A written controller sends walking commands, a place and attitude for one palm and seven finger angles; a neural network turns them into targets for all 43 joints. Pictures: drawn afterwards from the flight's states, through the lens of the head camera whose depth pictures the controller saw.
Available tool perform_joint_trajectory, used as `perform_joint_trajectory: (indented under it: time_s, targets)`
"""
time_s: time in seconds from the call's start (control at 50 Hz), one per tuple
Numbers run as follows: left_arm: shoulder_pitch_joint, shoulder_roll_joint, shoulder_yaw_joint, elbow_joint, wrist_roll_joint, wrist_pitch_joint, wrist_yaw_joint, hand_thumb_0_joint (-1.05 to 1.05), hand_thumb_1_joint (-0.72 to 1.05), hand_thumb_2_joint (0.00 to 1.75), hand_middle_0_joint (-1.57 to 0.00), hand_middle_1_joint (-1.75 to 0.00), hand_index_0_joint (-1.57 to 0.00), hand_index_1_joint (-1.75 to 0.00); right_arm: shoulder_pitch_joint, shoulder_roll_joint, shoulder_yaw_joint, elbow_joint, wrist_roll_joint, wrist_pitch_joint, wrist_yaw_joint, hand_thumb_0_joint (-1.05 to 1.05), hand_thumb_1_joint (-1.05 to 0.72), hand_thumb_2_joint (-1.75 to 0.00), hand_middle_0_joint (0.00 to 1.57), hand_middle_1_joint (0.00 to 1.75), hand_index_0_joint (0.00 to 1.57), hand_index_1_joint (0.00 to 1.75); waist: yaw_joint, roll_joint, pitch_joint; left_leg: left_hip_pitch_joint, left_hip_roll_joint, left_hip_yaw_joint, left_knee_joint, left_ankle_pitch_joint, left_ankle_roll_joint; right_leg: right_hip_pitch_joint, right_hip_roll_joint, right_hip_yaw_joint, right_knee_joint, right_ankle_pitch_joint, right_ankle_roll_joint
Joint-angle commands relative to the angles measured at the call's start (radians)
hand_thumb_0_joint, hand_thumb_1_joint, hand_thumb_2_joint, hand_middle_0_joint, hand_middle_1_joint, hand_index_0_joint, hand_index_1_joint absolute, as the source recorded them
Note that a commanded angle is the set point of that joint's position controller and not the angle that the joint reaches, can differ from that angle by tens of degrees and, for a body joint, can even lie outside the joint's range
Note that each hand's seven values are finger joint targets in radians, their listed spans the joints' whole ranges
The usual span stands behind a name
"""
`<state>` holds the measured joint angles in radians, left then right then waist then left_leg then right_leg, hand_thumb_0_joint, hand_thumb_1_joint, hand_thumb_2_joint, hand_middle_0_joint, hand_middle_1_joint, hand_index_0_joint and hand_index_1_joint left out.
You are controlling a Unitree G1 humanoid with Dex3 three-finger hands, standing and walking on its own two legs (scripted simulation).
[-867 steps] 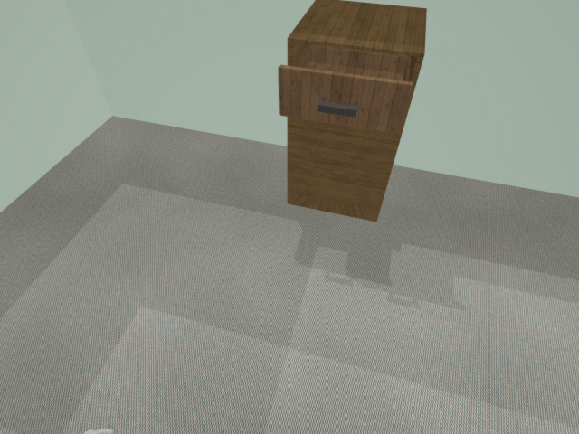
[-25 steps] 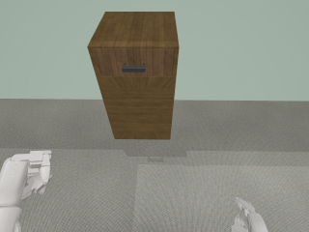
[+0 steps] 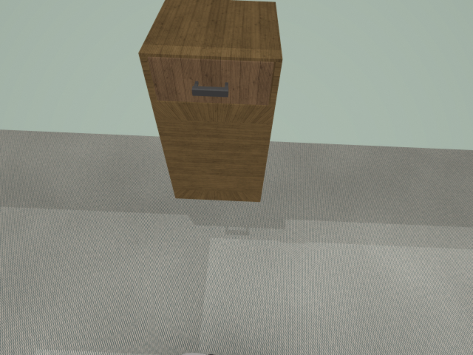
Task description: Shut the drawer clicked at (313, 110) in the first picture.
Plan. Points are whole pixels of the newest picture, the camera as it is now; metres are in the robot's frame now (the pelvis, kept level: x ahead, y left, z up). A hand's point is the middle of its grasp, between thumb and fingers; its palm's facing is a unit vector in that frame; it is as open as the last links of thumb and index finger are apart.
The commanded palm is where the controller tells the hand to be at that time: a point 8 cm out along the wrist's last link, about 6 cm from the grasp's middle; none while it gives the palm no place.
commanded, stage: let the arm hang, fingers relaxed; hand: left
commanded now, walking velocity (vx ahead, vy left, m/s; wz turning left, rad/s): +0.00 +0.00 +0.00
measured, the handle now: (211, 88) +0.88 +0.14 -0.08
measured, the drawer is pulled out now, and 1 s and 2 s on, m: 0.00 0.00 0.00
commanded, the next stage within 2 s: look to check the result in 0.54 s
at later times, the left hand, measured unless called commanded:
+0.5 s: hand out of the picture +0.01 +0.14 -0.18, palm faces +0.03 -0.98 -0.17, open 7.3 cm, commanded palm none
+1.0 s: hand out of the picture +0.00 +0.14 -0.17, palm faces +0.04 -0.98 -0.21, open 7.3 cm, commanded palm none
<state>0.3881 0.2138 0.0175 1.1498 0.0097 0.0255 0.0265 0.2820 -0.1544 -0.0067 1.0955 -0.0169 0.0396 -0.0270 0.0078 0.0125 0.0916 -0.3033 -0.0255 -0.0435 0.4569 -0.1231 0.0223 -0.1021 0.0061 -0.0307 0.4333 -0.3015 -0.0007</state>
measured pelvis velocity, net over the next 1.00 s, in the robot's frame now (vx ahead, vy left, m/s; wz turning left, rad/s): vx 0.02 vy -0.03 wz -0.01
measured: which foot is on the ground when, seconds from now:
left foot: down 0.00-1.00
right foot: down 0.00-1.00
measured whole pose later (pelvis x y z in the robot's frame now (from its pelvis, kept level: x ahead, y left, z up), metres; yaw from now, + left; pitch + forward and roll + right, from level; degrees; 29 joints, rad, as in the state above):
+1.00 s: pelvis +0.02 -0.03 +0.00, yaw -1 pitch -2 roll +0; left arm 0.30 0.14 0.02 1.15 0.00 0.00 0.04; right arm 0.25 -0.14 -0.02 1.13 -0.02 0.01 -0.04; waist 0.00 0.01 0.08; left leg -0.25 0.00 -0.04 0.45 -0.16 -0.02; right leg -0.05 0.03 -0.03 0.42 -0.33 -0.04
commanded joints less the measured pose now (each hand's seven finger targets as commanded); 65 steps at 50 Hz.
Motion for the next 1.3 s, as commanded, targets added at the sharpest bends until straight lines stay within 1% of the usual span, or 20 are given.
perform_joint_trajectory:
  time_s: [0.0,0.02,0.08,0.14,0.16,0.18,0.24,0.28,0.44,0.5,0.56,0.62,0.76,0.84,0.9,0.92,1.04,1.08,1.12,1.28]
  targets:
    - [0.031,0.076,0.007,-0.020,0.001,-0.024,0.005,0.00,0.90,0.90,-0.24,-0.34,-0.24,-0.34,0.040,-0.136,-0.033,-0.023,0.003,-0.023,-0.013,0.00,-0.90,-0.90,0.20,0.30,0.20,0.30,-0.014,-0.014,-0.014,0.101,0.104,-0.118,-0.126,-0.141,0.030,-0.138,-0.079,0.063,-0.112,-0.071,-0.060]
    - [0.038,0.069,0.007,-0.016,0.000,-0.025,0.006,0.00,0.90,0.90,-0.20,-0.30,-0.20,-0.30,0.040,-0.132,-0.034,-0.019,0.003,-0.024,-0.013,0.00,-0.90,-0.90,0.20,0.30,0.20,0.30,-0.012,-0.024,-0.019,0.107,0.103,-0.115,-0.124,-0.136,0.030,-0.141,-0.079,0.065,-0.113,-0.071,-0.060]
    - [0.038,0.061,0.007,-0.011,0.001,-0.027,0.010,0.00,0.90,0.90,-0.20,-0.30,-0.20,-0.30,0.046,-0.111,-0.033,-0.005,0.002,-0.022,-0.011,0.00,-0.90,-0.90,0.20,0.30,0.20,0.30,-0.015,-0.031,0.013,0.100,0.091,-0.096,-0.110,-0.117,0.026,-0.164,-0.085,0.071,-0.123,-0.091,-0.063]
    - [0.040,0.055,0.007,-0.011,0.003,-0.026,0.012,0.00,0.90,0.90,-0.20,-0.30,-0.20,-0.30,0.054,-0.106,-0.033,0.003,0.001,-0.021,-0.010,0.00,-0.90,-0.90,0.20,0.30,0.20,0.30,-0.016,-0.018,0.025,0.101,0.090,-0.091,-0.107,-0.130,0.022,-0.186,-0.083,0.075,-0.122,-0.117,-0.061]
    - [0.037,0.050,0.009,-0.009,0.002,-0.026,0.012,0.00,0.90,0.90,-0.20,-0.30,-0.20,-0.30,0.055,-0.092,-0.032,0.007,0.000,-0.022,-0.010,0.00,-0.90,-0.90,0.20,0.30,0.20,0.30,-0.017,-0.020,0.027,0.095,0.090,-0.092,-0.112,-0.132,0.022,-0.184,-0.085,0.072,-0.121,-0.115,-0.061]
    - [0.033,0.046,0.009,-0.011,0.002,-0.027,0.013,0.00,0.90,0.90,-0.20,-0.30,-0.20,-0.30,0.059,-0.091,-0.030,0.008,-0.001,-0.023,-0.010,0.00,-0.90,-0.90,0.20,0.30,0.20,0.30,-0.016,-0.030,0.033,0.087,0.088,-0.091,-0.111,-0.116,0.023,-0.178,-0.083,0.074,-0.118,-0.098,-0.061]
    - [0.030,0.042,0.011,-0.014,0.003,-0.030,0.015,0.00,0.90,0.90,-0.20,-0.30,-0.20,-0.30,0.057,-0.090,-0.030,0.010,0.000,-0.030,-0.012,0.00,-0.90,-0.90,0.20,0.30,0.20,0.30,-0.012,-0.008,0.021,0.098,0.093,-0.088,-0.104,-0.070,0.023,-0.163,-0.082,0.074,-0.110,-0.060,-0.060]
    - [0.023,0.034,0.011,-0.014,0.002,-0.029,0.015,0.00,0.90,0.90,-0.20,-0.30,-0.20,-0.30,0.055,-0.078,-0.028,0.011,-0.002,-0.031,-0.013,0.00,-0.90,-0.90,0.20,0.30,0.20,0.30,-0.012,0.005,0.037,0.087,0.090,-0.086,-0.106,-0.067,0.022,-0.162,-0.086,0.075,-0.113,-0.052,-0.059]
    - [-0.002,0.025,0.017,-0.027,0.000,-0.035,0.016,0.00,0.90,0.90,-0.20,-0.30,-0.20,-0.30,0.062,-0.071,-0.026,0.013,-0.001,-0.038,-0.016,0.00,-0.90,-0.90,0.20,0.30,0.20,0.30,-0.012,-0.002,0.022,0.099,0.093,-0.066,-0.069,0.040,0.016,-0.129,-0.091,0.073,-0.117,0.023,-0.059]
    - [-0.006,0.020,0.017,-0.027,-0.002,-0.034,0.016,0.00,0.90,0.90,-0.20,-0.30,-0.20,-0.30,0.066,-0.062,-0.024,0.017,-0.002,-0.037,-0.018,0.00,-0.90,-0.90,0.20,0.30,0.20,0.30,-0.015,0.006,0.027,0.099,0.093,-0.062,-0.066,0.038,0.014,-0.127,-0.091,0.079,-0.122,0.024,-0.060]
    - [-0.010,0.018,0.018,-0.028,-0.003,-0.035,0.017,0.00,0.90,0.90,-0.20,-0.30,-0.20,-0.30,0.067,-0.060,-0.025,0.018,-0.001,-0.036,-0.018,0.00,-0.90,-0.90,0.20,0.30,0.20,0.30,-0.015,-0.017,0.024,0.104,0.094,-0.057,-0.053,0.055,0.012,-0.119,-0.095,0.075,-0.128,0.040,-0.060]
    - [-0.009,0.019,0.019,-0.028,-0.004,-0.035,0.017,0.00,0.90,0.90,-0.20,-0.30,-0.20,-0.30,0.067,-0.063,-0.024,0.019,-0.001,-0.037,-0.021,0.00,-0.90,-0.90,0.20,0.30,0.20,0.30,-0.016,0.003,0.011,0.115,0.095,-0.059,-0.049,0.071,0.013,-0.109,-0.094,0.079,-0.124,0.060,-0.062]
    - [-0.007,0.023,0.020,-0.024,-0.004,-0.035,0.018,0.00,0.90,0.90,-0.20,-0.30,-0.20,-0.30,0.060,-0.074,-0.027,0.020,0.001,-0.037,-0.023,0.00,-0.90,-0.90,0.20,0.30,0.20,0.30,-0.016,-0.016,0.007,0.134,0.103,-0.058,-0.048,0.082,0.015,-0.103,-0.091,0.072,-0.123,0.079,-0.061]
    - [-0.006,0.030,0.020,-0.023,-0.003,-0.036,0.018,0.00,0.90,0.90,-0.20,-0.30,-0.20,-0.30,0.051,-0.087,-0.028,0.017,0.003,-0.039,-0.024,0.00,-0.90,-0.90,0.20,0.30,0.20,0.30,-0.015,-0.001,-0.005,0.142,0.106,-0.057,-0.047,0.100,0.016,-0.091,-0.091,0.076,-0.120,0.101,-0.059]
    - [-0.008,0.032,0.021,-0.023,-0.004,-0.037,0.018,0.00,0.90,0.90,-0.20,-0.30,-0.20,-0.30,0.042,-0.089,-0.028,0.018,0.002,-0.040,-0.025,0.00,-0.90,-0.90,0.20,0.30,0.20,0.30,-0.015,-0.022,0.006,0.139,0.106,-0.054,-0.047,0.105,0.016,-0.087,-0.095,0.072,-0.124,0.122,-0.057]
    - [-0.011,0.033,0.021,-0.022,-0.004,-0.037,0.017,0.00,0.90,0.90,-0.20,-0.30,-0.20,-0.30,0.037,-0.091,-0.028,0.018,0.002,-0.040,-0.025,0.00,-0.90,-0.90,0.20,0.30,0.20,0.30,-0.015,-0.011,0.003,0.145,0.105,-0.054,-0.048,0.107,0.015,-0.087,-0.095,0.076,-0.123,0.127,-0.058]
    - [-0.021,0.051,0.025,-0.028,-0.002,-0.040,0.018,0.00,0.90,0.90,-0.20,-0.30,-0.20,-0.30,0.017,-0.107,-0.029,0.012,0.004,-0.043,-0.025,0.00,-0.90,-0.90,0.20,0.30,0.20,0.30,-0.013,-0.013,-0.022,0.156,0.110,-0.050,-0.042,0.152,0.016,-0.059,-0.099,0.075,-0.119,0.201,-0.053]
    - [-0.026,0.052,0.023,-0.028,-0.003,-0.041,0.018,0.00,0.90,0.90,-0.20,-0.30,-0.20,-0.30,0.007,-0.109,-0.028,0.012,0.002,-0.042,-0.024,0.00,-0.90,-0.90,0.20,0.30,0.20,0.30,-0.013,-0.028,-0.013,0.157,0.109,-0.048,-0.043,0.142,0.014,-0.062,-0.102,0.074,-0.124,0.206,-0.053]
    - [-0.032,0.056,0.023,-0.031,-0.003,-0.041,0.017,0.00,0.90,0.90,-0.20,-0.30,-0.20,-0.30,-0.001,-0.114,-0.028,0.010,0.003,-0.043,-0.024,0.00,-0.90,-0.90,0.20,0.30,0.20,0.30,-0.012,-0.013,-0.010,0.158,0.109,-0.046,-0.045,0.145,0.013,-0.061,-0.103,0.077,-0.126,0.220,-0.051]
    - [-0.053,0.076,0.027,-0.042,-0.003,-0.043,0.016,0.00,0.90,0.90,-0.20,-0.30,-0.20,-0.30,-0.019,-0.131,-0.029,0.005,0.001,-0.043,-0.023,0.00,-0.90,-0.90,0.20,0.30,0.20,0.30,-0.013,-0.022,-0.018,0.162,0.111,-0.043,-0.044,0.154,0.010,-0.043,-0.106,0.076,-0.133,0.251,-0.048]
